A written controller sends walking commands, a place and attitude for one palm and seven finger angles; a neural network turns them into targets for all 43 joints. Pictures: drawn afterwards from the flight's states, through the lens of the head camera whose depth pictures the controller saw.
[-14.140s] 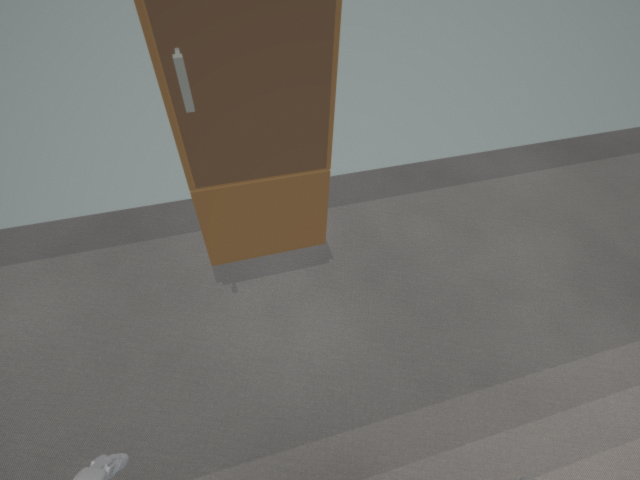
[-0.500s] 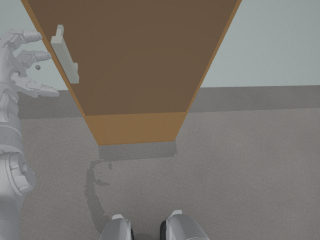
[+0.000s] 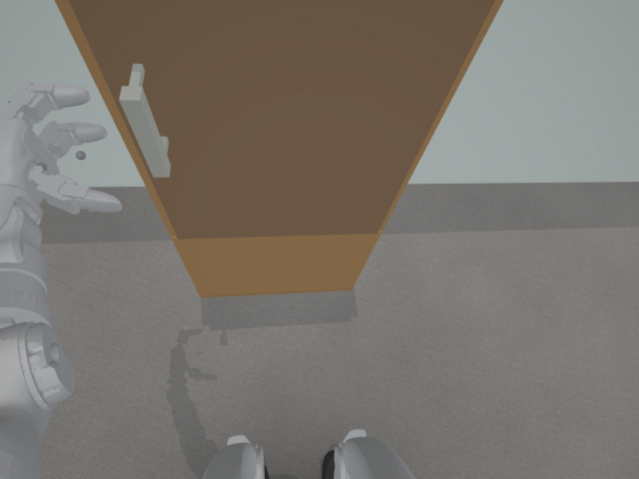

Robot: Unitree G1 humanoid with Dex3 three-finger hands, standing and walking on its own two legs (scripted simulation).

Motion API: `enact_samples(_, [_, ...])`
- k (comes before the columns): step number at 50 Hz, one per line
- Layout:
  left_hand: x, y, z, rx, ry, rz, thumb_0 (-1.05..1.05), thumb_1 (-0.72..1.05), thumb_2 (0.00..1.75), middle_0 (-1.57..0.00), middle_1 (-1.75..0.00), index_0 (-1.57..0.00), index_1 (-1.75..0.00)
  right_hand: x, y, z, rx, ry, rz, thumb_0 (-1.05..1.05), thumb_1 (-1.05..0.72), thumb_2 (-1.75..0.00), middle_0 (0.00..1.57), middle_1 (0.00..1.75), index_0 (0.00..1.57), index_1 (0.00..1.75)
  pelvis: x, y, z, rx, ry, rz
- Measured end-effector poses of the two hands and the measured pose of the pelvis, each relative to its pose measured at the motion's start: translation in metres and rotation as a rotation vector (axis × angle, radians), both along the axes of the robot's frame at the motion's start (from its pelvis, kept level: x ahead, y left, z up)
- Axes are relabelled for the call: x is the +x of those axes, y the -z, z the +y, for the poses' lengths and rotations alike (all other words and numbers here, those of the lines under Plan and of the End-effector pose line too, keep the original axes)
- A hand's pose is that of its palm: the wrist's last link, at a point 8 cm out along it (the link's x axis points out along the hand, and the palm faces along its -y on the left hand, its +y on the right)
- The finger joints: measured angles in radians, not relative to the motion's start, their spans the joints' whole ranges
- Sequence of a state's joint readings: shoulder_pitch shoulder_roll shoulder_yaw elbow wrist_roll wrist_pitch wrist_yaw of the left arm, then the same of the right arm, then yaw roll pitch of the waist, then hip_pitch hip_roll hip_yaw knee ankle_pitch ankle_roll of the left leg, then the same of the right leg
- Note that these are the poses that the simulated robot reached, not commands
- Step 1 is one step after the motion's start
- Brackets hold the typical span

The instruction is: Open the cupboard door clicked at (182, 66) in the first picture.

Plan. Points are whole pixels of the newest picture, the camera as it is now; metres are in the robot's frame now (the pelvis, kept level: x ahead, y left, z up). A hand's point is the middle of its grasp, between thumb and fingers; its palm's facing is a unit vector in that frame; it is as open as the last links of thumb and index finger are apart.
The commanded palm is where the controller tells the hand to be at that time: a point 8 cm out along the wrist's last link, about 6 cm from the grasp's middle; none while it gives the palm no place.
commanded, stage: move the hooked fingers beside the handle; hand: left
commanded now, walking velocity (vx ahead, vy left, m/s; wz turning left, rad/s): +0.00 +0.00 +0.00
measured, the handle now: (150, 124) +0.54 +0.19 +0.07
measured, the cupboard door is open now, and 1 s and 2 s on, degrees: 0 0 0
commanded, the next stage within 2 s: slide the fingers in behind the handle in 0.30 s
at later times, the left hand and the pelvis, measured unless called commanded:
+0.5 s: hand (95, 151) +0.49 +0.24 +0.07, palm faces +0.02 -1.00 -0.02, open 14.0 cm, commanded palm +0.47 +0.27 +0.07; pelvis -0.01 +0.00 +0.00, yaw +0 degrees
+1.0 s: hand (135, 153) +0.49 +0.20 +0.07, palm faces +0.03 -1.00 -0.01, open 14.0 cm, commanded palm +0.47 +0.23 +0.07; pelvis -0.01 -0.01 -0.01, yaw +0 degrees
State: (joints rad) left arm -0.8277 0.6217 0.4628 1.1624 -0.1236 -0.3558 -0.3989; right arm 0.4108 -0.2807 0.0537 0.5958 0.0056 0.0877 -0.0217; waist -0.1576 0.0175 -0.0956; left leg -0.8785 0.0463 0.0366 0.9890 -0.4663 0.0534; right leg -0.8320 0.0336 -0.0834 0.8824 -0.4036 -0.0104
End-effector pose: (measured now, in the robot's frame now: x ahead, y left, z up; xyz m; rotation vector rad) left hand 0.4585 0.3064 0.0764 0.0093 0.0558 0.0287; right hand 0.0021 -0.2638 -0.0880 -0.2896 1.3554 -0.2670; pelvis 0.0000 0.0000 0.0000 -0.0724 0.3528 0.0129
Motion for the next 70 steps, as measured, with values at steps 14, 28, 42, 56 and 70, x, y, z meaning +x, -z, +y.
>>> enact_samples(14, [0.008, 0.008, -0.014, -0.014, 0.016, -0.012, -0.02, -0.5, 0.3, -0.3, -1.2, -0.3, -1.2, 0.009, 0.005, -0.003, -0.019, -0.031, -0.023, 0.0, -0.91, -0.9, 0.2, 0.3, 0.2, 0.3, -0.007, 0.006, 0.0, -0.002, -0.009, 0.015])
enact_samples(28, [0.006, 0.001, -0.018, -0.003, 0.016, 0.001, -0.02, -0.5, 0.3, -0.3, -1.2, -0.3, -1.2, -0.017, 0.006, 0.001, 0.018, 0.013, 0.032, 0.0, -0.91, -0.9, 0.2, 0.3, 0.2, 0.3, -0.005, 0.003, -0.003, 0.003, 0.0, 0.006])
enact_samples(42, [0.006, 0.006, -0.047, -0.004, 0.021, -0.013, -0.02, -0.5, 0.3, -0.3, -1.2, -0.3, -1.2, -0.006, 0.008, -0.007, 0.014, 0.007, -0.015, 0.0, -0.91, -0.9, 0.2, 0.3, 0.2, 0.3, -0.007, 0.004, -0.007, 0.009, 0.0, 0.0])
enact_samples(56, [0.008, 0.004, -0.066, 0.021, 0.012, -0.024, -0.02, -0.5, 0.3, -0.3, -1.2, -0.3, -1.2, -0.001, 0.015, -0.006, 0.047, -0.008, -0.027, 0.0, -0.91, -0.9, 0.2, 0.3, 0.2, 0.3, -0.008, 0.006, -0.012, 0.017, -0.006, 0.003])
enact_samples(70, [0.008, 0.002, -0.087, 0.03, 0.0, -0.031, -0.02, -0.5, 0.3, -0.3, -1.21, -0.32, -1.22, -0.003, 0.017, -0.013, 0.059, 0.004, -0.04, 0.0, -0.91, -0.9, 0.2, 0.3, 0.2, 0.3, -0.008, 0.005, -0.019, 0.028, -0.001, -0.002])
